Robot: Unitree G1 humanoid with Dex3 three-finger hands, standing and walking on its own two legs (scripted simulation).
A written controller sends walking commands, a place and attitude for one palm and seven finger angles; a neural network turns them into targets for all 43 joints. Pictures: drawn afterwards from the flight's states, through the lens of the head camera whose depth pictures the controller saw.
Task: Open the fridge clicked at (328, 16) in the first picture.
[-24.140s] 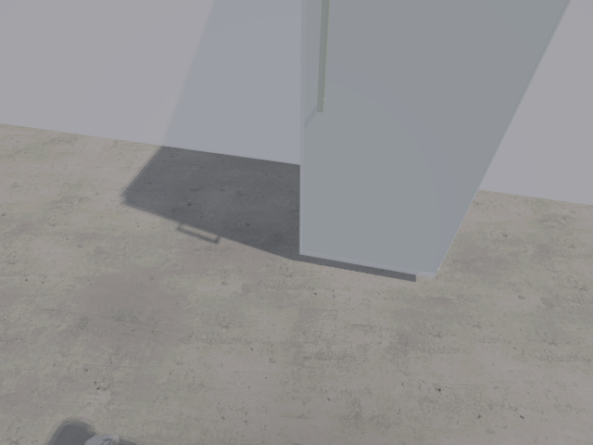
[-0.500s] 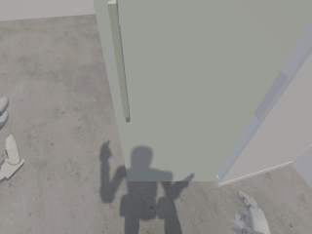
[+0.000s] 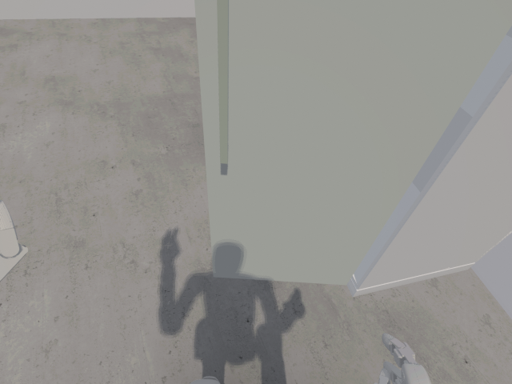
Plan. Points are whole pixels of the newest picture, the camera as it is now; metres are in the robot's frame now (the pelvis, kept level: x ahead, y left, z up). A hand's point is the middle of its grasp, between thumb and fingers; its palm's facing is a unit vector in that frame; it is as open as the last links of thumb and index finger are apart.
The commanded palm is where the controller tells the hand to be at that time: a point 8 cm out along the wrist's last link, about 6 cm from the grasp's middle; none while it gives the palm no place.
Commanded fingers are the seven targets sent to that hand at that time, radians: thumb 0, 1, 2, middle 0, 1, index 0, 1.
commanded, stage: step back with the hand held close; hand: left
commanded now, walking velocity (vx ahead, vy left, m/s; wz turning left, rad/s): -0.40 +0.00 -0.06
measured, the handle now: (224, 85) +0.59 +0.10 +0.17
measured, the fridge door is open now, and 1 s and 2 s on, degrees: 74 74 74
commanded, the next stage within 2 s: stop stepping back and stand still in 0.24 s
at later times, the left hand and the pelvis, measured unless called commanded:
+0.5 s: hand out of the picture +0.09 +0.26 +0.18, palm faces +0.34 -0.81 -0.49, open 7.4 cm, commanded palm +0.03 +0.29 +0.19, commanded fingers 0.00 0.90 0.90 -0.20 -0.30 -0.20 -0.30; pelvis -0.12 +0.00 +0.01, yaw -3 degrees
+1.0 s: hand out of the picture +0.03 +0.25 +0.19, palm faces +0.41 -0.79 -0.46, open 7.4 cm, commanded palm -0.02 +0.29 +0.19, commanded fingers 0.00 0.90 0.90 -0.20 -0.30 -0.20 -0.30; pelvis -0.18 +0.00 +0.01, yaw -2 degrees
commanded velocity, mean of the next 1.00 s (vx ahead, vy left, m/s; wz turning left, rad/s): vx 0.00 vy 0.00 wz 0.00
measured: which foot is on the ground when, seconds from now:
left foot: down 0.00-0.08, up 0.10-0.20, down 0.22-0.50, up 0.52-0.66, down 0.68-0.90, up 0.92-1.00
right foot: up 0.00-0.02, down 0.04-0.24, up 0.26-0.48, down 0.50-1.00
